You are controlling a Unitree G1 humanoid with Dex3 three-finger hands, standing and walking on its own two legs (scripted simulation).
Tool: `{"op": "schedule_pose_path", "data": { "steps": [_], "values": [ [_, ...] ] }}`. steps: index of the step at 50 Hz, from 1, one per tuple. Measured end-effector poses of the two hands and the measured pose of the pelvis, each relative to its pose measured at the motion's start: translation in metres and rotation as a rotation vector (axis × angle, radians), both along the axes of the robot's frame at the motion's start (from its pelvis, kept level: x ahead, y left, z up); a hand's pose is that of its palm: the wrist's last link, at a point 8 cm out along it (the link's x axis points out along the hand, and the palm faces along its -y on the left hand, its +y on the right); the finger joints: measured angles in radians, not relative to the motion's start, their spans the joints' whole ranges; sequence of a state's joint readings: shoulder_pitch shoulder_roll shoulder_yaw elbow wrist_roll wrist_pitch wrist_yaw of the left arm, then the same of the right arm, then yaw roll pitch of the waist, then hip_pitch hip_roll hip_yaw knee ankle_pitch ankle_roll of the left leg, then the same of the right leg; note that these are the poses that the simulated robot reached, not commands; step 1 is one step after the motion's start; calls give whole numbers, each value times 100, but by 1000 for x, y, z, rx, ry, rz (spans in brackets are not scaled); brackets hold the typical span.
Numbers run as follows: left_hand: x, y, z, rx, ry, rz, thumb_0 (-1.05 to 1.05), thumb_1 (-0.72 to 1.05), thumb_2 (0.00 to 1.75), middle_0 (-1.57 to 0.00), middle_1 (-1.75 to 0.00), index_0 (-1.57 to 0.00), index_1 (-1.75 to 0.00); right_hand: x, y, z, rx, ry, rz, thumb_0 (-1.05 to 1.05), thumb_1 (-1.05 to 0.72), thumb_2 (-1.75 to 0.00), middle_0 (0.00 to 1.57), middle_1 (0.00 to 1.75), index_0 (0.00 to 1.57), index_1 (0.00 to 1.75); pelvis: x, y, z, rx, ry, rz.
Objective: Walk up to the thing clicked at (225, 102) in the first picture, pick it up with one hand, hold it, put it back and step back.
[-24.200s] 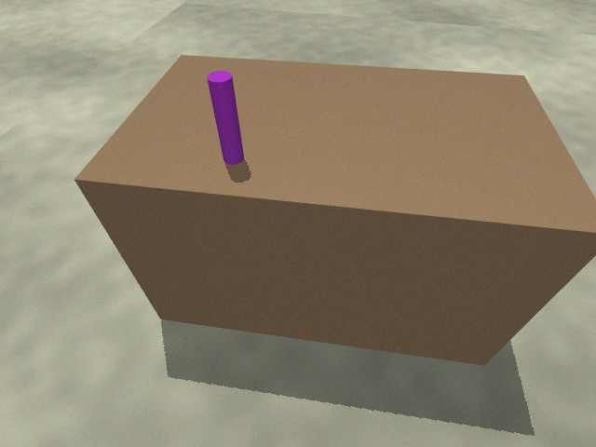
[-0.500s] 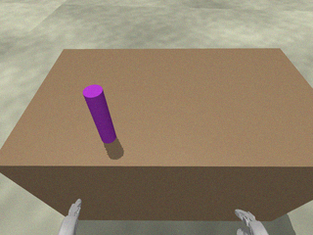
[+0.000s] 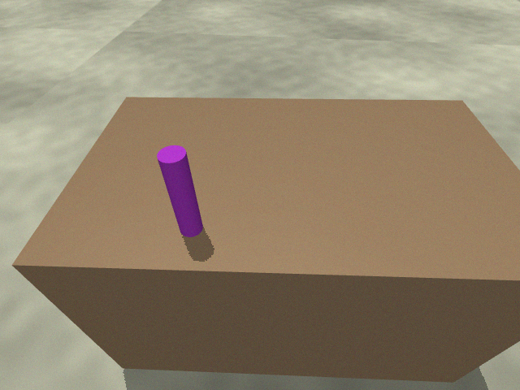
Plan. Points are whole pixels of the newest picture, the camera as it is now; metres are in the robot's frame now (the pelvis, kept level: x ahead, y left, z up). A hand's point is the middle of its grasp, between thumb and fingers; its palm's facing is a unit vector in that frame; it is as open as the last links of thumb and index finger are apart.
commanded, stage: home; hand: left
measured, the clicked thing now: (182, 195) +0.48 +0.17 +0.03
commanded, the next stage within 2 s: stand in 1.30 s
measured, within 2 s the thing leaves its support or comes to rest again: neither
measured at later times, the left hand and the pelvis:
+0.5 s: hand out of the picture +0.06 +0.26 -0.16, palm faces -0.04 -0.93 -0.35, open 17.6 cm; pelvis +0.00 +0.01 +0.00, yaw +0 degrees
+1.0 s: hand out of the picture +0.10 +0.26 -0.15, palm faces -0.04 -0.94 -0.35, open 17.6 cm; pelvis +0.02 +0.01 +0.00, yaw -1 degrees
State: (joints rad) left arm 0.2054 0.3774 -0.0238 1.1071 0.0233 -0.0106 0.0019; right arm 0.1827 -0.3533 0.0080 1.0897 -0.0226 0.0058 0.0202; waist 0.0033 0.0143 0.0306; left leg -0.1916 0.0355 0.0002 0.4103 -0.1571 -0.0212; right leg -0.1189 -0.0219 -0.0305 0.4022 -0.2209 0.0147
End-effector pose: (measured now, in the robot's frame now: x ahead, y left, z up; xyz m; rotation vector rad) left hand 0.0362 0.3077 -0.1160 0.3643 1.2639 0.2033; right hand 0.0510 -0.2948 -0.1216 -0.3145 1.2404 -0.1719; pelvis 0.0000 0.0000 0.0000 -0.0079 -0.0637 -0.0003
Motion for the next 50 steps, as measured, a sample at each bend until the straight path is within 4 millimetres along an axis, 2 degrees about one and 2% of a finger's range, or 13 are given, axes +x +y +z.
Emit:
{"op": "schedule_pose_path", "data": {
  "steps": [6, 13, 34, 50],
  "values": [
    [-9, -3, -2, -14, 21, 15, -1, -53, 5, -6, -5, -6, -5, -6, 3, -1, 6, 13, -3, 1, -90, -90, 20, 31, 21, 30, -3, 0, 1, -1, 3, 0],
    [-7, -3, -3, -21, 26, 22, -1, -54, 5, -6, -5, -6, -5, -6, 3, 0, 2, 19, -7, 1, -90, -90, 20, 31, 21, 30, -3, 2, 1, -1, 9, -2],
    [37, -2, 0, -28, -13, -2, -1, -57, 3, -5, -5, -6, -4, 19, 6, 4, -8, -2, -13, 1, -90, -90, 20, 31, 21, 30, 12, 7, 4, 3, 19, -12],
    [56, -1, 0, -32, -28, -4, -1, -56, 3, -5, -5, -6, -4, 36, 7, 7, -16, -15, -19, 1, -90, -90, 20, 31, 21, 30, 23, 10, 5, 5, 20, -15]
  ]
}}
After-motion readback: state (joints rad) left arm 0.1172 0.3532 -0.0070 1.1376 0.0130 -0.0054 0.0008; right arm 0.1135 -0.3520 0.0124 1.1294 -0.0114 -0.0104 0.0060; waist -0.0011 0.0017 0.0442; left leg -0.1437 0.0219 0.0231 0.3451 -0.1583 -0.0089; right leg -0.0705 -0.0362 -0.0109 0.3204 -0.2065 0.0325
